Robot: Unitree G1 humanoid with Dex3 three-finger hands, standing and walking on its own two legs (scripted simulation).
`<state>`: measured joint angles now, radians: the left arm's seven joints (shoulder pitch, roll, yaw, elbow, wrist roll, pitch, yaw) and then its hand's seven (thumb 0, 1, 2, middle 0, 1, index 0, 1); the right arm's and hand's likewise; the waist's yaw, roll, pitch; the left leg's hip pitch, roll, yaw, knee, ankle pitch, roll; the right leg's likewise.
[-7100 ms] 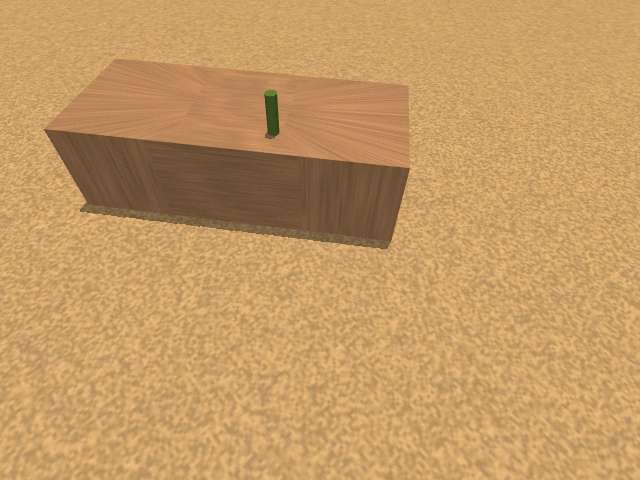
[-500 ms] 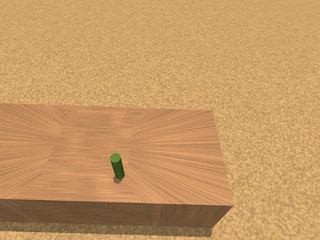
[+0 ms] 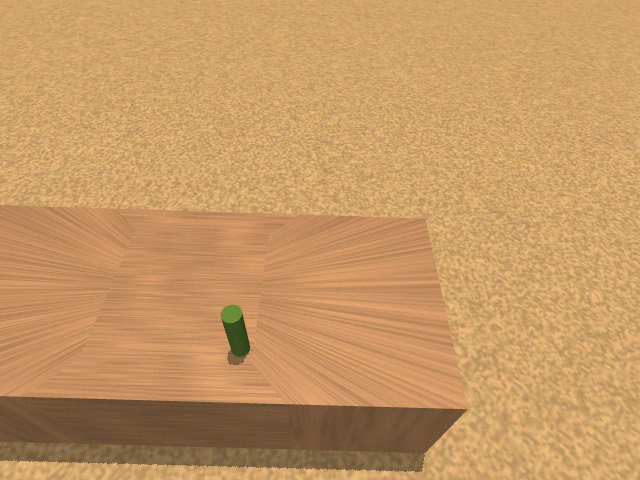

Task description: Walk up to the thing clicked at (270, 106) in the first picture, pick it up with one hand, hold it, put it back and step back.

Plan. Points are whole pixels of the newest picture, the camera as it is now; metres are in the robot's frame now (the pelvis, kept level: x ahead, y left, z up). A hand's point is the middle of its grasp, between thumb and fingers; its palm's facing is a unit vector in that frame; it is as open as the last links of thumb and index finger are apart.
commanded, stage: stand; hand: left
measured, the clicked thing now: (236, 332) +0.46 +0.18 -0.31
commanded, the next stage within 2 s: go down in 0.08 s
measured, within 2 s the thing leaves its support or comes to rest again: neither
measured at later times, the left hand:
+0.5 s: hand (133, 463) +0.17 +0.26 -0.15, palm faces +0.04 -0.94 -0.34, open 12.7 cm
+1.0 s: hand (121, 461) +0.18 +0.27 -0.14, palm faces +0.05 -0.95 -0.32, open 17.1 cm
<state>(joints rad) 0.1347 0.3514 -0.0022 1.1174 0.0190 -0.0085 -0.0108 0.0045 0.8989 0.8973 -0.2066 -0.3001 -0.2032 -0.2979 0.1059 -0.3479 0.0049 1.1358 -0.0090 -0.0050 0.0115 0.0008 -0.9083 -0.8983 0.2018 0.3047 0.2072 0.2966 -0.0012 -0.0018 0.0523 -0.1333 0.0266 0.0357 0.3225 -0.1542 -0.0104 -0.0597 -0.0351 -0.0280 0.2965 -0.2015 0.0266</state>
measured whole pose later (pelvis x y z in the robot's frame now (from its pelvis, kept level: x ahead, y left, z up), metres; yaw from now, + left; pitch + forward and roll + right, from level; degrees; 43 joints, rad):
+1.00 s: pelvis +0.02 +0.00 -0.04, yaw +0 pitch +9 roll -1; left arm 0.20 0.38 0.20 0.49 0.05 0.37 -0.13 0.00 -0.45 0.06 -0.08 -0.05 -0.07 -0.05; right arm 0.22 -0.26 0.00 0.65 0.02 -0.12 -0.10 0.01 -0.87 -0.89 0.20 0.31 0.21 0.30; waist -0.03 0.01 -0.09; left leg -0.53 0.05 0.00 0.76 -0.39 -0.01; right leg -0.43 -0.02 -0.04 0.70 -0.42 0.02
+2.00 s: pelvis -0.01 +0.00 -0.07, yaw +1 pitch +11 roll -3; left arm 0.14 0.51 0.33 0.26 -0.06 0.44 -0.20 -0.01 -0.52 0.04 -0.09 -0.03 -0.07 -0.04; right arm 0.26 -0.25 0.05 0.64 0.03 -0.27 -0.22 0.01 -0.88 -0.89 0.20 0.31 0.21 0.30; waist -0.04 0.02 -0.12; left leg -0.75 0.06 -0.04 1.00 -0.45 -0.02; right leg -0.63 -0.01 -0.07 0.94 -0.50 0.02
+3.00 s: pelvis -0.02 +0.00 -0.07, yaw -1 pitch +14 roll -3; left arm -0.43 0.73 0.56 1.01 -0.05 -0.06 -0.50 -0.01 -0.49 0.02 -0.08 -0.01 -0.06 -0.02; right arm 0.37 -0.30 0.05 0.71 -0.02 -0.20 -0.16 0.01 -0.88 -0.89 0.20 0.30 0.21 0.30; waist -0.07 -0.01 -0.07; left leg -0.82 0.07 -0.01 0.97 -0.40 -0.01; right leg -0.73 0.00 -0.04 0.92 -0.44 0.02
